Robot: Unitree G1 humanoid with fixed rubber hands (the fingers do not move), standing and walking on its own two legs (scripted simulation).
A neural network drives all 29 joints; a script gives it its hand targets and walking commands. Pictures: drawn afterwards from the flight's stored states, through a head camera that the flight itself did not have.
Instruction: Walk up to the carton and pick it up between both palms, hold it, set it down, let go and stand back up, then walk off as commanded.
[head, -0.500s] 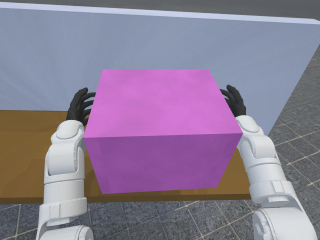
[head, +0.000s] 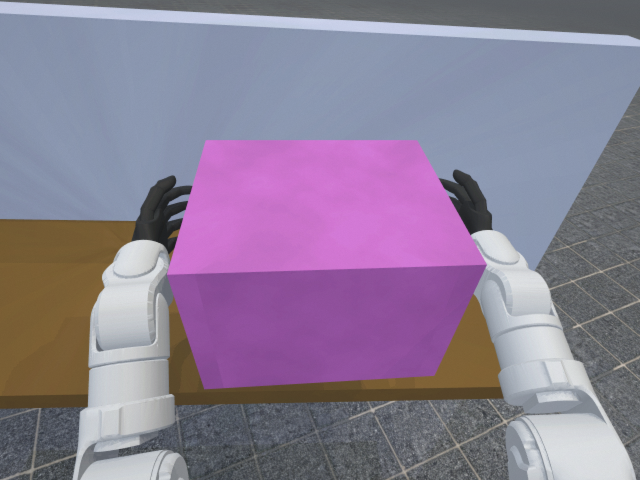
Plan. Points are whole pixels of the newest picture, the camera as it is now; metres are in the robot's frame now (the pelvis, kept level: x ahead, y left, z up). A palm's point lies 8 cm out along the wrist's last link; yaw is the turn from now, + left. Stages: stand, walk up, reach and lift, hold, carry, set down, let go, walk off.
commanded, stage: hold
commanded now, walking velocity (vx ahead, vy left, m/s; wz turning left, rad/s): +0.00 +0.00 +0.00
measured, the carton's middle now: (318, 256) +0.37 -0.01 +0.14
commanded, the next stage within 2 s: none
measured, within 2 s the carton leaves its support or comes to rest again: neither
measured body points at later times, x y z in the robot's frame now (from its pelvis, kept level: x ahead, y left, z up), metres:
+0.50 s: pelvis +0.00 +0.00 +0.00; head -0.05 +0.02 +0.45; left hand +0.36 +0.19 +0.18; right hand +0.37 -0.20 +0.19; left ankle +0.05 +0.11 -0.75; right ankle -0.02 -0.10 -0.75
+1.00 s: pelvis +0.00 +0.00 +0.00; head -0.05 +0.03 +0.45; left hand +0.37 +0.19 +0.18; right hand +0.37 -0.19 +0.18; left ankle +0.05 +0.11 -0.75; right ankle -0.02 -0.10 -0.75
